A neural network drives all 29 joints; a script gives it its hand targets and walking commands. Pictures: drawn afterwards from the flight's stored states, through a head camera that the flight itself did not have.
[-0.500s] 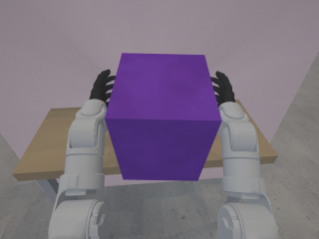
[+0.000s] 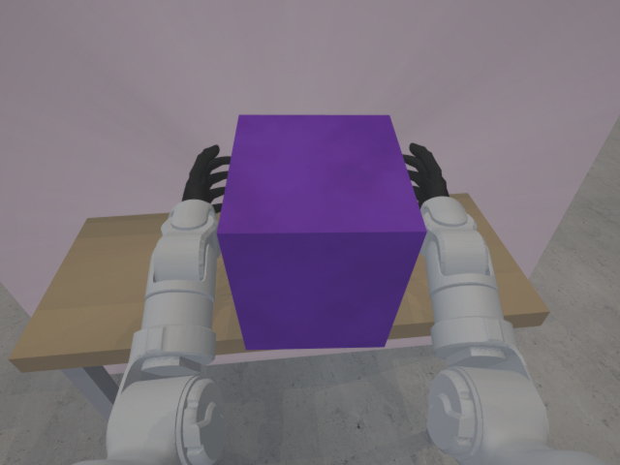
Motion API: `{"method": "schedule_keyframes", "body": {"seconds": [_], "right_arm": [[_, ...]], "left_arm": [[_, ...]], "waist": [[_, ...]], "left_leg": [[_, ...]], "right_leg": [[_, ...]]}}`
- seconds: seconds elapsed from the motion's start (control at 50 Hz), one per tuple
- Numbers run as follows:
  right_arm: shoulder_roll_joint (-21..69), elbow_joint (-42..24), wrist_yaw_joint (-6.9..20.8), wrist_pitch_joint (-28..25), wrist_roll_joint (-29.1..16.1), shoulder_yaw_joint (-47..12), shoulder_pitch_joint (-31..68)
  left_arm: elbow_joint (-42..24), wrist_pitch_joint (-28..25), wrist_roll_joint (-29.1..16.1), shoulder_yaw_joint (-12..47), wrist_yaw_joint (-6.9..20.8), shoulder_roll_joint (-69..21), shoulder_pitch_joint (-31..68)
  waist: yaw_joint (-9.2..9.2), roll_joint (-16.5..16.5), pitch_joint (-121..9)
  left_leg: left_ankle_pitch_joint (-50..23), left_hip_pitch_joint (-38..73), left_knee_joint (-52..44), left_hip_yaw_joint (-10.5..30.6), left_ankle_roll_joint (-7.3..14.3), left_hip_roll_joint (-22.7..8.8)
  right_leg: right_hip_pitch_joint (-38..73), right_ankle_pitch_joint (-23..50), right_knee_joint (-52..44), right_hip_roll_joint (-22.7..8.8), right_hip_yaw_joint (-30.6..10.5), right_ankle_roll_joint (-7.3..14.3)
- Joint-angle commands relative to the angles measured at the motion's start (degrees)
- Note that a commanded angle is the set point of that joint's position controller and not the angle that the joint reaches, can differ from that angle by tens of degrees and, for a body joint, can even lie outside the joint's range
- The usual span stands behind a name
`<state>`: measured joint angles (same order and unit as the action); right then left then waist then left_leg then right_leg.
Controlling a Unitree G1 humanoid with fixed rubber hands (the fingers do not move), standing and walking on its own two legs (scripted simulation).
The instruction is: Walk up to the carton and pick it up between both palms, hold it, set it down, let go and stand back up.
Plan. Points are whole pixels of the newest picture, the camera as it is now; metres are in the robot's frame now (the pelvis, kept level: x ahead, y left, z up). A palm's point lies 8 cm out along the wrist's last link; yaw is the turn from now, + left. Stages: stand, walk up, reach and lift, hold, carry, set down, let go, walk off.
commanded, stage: set down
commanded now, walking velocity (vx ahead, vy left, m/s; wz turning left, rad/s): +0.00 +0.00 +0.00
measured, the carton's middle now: (315, 236) +0.40 +0.01 +0.13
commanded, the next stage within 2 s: none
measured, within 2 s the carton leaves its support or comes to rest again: neither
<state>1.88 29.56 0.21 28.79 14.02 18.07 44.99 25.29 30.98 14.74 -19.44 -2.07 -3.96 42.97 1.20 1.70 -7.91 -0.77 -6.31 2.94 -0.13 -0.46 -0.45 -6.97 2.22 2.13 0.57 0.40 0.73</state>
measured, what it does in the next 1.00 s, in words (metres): stands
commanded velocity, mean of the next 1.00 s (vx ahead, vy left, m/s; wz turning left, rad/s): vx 0.00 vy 0.00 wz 0.00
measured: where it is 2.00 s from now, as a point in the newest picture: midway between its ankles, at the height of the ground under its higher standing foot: outside the picture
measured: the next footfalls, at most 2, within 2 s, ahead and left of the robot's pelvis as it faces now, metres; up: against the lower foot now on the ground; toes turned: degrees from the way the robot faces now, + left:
none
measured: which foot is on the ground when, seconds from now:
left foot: down 0.00-1.00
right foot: down 0.00-1.00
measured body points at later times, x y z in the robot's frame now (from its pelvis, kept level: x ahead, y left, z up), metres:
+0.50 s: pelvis +0.03 +0.01 +0.00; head +0.00 +0.00 +0.45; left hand +0.41 +0.17 +0.17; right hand +0.43 -0.13 +0.17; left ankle +0.02 +0.12 -0.76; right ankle +0.03 -0.11 -0.76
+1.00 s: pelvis +0.02 -0.01 +0.00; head +0.00 -0.03 +0.45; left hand +0.43 +0.14 +0.18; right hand +0.45 -0.15 +0.17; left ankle +0.02 +0.12 -0.76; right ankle +0.03 -0.11 -0.76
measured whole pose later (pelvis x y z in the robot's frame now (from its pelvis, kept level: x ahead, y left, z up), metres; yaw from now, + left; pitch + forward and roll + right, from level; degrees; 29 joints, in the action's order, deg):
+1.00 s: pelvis +0.02 -0.01 +0.00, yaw +0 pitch +8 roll +0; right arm 0.6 46.5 2.9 13.9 20.3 26.8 51.0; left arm 38.3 17.3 21.0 -29.3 -2.6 -6.8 47.7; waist 2.3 2.3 -12.0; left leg -4.1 -7.6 -4.4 -0.2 -0.9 -1.1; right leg -8.4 5.5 -5.1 1.3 0.3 1.5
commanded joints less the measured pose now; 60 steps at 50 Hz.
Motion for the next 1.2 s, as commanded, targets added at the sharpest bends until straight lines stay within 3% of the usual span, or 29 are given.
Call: {"method": "schedule_keyframes", "body": {"seconds": [0.0, 0.1, 0.22, 0.32, 0.4, 0.44, 0.58, 0.64, 0.74, 0.84, 0.88, 0.94, 1.02, 1.06, 1.18], "right_arm": [[24.89, -6.79, 6.94, -4.62, -6.11, -18.35, 30.86], [27.21, -9.41, 6.35, -6.14, -7.35, -22.1, 28.63], [26.83, -12.21, 5.48, -6.27, -8.02, -24.81, 25.82], [23.99, -8.17, 5.2, -5.41, -5.81, -21.29, 22.08], [21.76, -7.35, 5.53, -5.87, -5.2, -18.89, 23.68], [21.89, -7.09, 5.93, -6.47, -4.78, -18.09, 25.12], [22.24, -0.6, 7.6, -10.28, -2.25, -13.83, 28.99], [22.17, 0.87, 8.33, -12.25, -1.47, -12.58, 31.89], [21.25, 6.42, 8.9, -14.94, 0.67, -9.57, 34.12], [21.1, 11.1, 9.02, -16.8, 2.88, -6.34, 36.28], [20.42, 12.79, 9.06, -17.15, 3.41, -4.58, 35.87], [19.66, 13.43, 9.13, -17.41, 4.07, -3.48, 37.32], [19.89, 14.22, 8.58, -17.39, 3.64, -3.33, 38.1], [19.97, 14.6, 8.26, -17.54, 4.13, -3.43, 37.22], [21.18, 13.69, 7.16, -18.07, 2.21, -5.77, 36.38]], "left_arm": [[-7.53, -4.71, -5.21, 18.26, 6.21, -24.12, 29.9], [-10.94, -5.91, -6.26, 21.5, 6.21, -27.17, 28.28], [-12.07, -5.64, -7.42, 23.75, 5.51, -27.23, 23.92], [-12.41, -5.45, -7.01, 22.88, 5.24, -25.49, 23.35], [-8.81, -5.49, -5.97, 20.61, 5.0, -25.27, 22.72], [-8.54, -6.12, -5.92, 20.13, 5.01, -25.97, 23.99], [-4.05, -9.48, -2.42, 17.21, 4.82, -26.88, 28.18], [-1.96, -11.25, -1.76, 14.79, 4.94, -26.56, 30.19], [2.72, -13.99, 0.31, 11.02, 4.84, -25.09, 32.97], [7.67, -15.76, 2.83, 7.44, 5.25, -24.25, 34.13], [8.39, -16.14, 3.54, 5.52, 5.25, -22.99, 34.86], [9.79, -16.56, 3.66, 3.09, 5.61, -21.5, 35.75], [11.61, -16.59, 4.69, 2.02, 5.87, -20.2, 35.65], [10.76, -16.89, 4.47, 1.67, 5.88, -20.4, 35.59], [9.49, -17.59, 3.43, 3.83, 6.08, -20.96, 34.93]], "waist": [[0.98, -3.09, -22.87], [1.28, -2.77, -28.69], [1.32, -2.57, -27.88], [-0.34, -1.49, -20.97], [-0.28, -0.37, -18.93], [-0.28, -1.57, -18.9], [-0.07, 1.02, -21.26], [0.11, -1.38, -23.54], [0.65, -1.34, -24.27], [1.05, -3.04, -24.41], [1.02, -2.23, -22.99], [1.35, -4.55, -23.99], [2.06, -3.78, -24.6], [1.61, -5.38, -26.02], [2.0, -4.29, -29.75]], "left_leg": [[-6.49, 3.4, -1.32, -0.74, 0.23, 2.83], [-18.28, 8.03, -1.95, -0.46, 0.16, 3.06], [-24.38, 11.49, -3.01, -0.52, 0.12, 2.88], [-21.54, 11.66, -3.1, -0.14, -0.8, 2.7], [-18.74, 11.11, -2.7, -0.27, -1.21, 2.23], [-17.7, 10.6, -2.25, 0.16, -1.28, 2.08], [-13.95, 10.16, -1.52, -0.57, -1.83, 1.81], [-10.53, 8.58, -1.74, -0.68, -0.8, 1.36], [-3.32, 4.82, -3.71, -1.14, -0.25, 1.79], [-1.45, 2.9, -5.4, -2.13, 0.41, 2.19], [-0.15, 2.12, -6.04, -2.32, 0.55, 2.33], [0.03, 1.88, -6.43, -2.72, 1.08, 2.91], [-1.24, -0.36, -7.24, -3.03, 1.08, 3.41], [-3.74, 0.05, -7.44, -3.07, 1.39, 3.53], [-12.7, 0.69, -8.39, -2.44, 1.48, 3.78]], "right_leg": [[15.22, 9.35, 2.19, 1.26, -0.85, -0.97], [20.07, 22.38, 2.25, 1.13, -1.57, -1.64], [21.26, 28.52, 1.42, 0.82, -1.62, -2.02], [18.89, 22.67, -0.7, 1.34, -1.09, -1.05], [16.29, 16.23, -1.8, 1.47, -0.7, -0.49], [15.57, 14.21, -2.29, 1.5, -0.77, 0.17], [11.41, 5.84, -3.86, 1.73, -0.51, 1.43], [10.34, 2.87, -4.06, 1.78, -0.31, 1.34], [9.51, -1.55, -4.51, 1.63, 0.53, 1.48], [9.77, -1.65, -5.53, 1.37, 1.03, 0.97], [10.37, -2.28, -5.81, 1.42, 1.12, 0.95], [9.84, -1.01, -5.69, 1.6, 1.38, 0.29], [12.46, 3.56, -5.2, 1.24, 0.86, -0.44], [13.49, 7.34, -4.66, 1.48, 1.17, -0.96], [18.5, 21.44, -2.49, 0.84, 0.23, -1.65]]}}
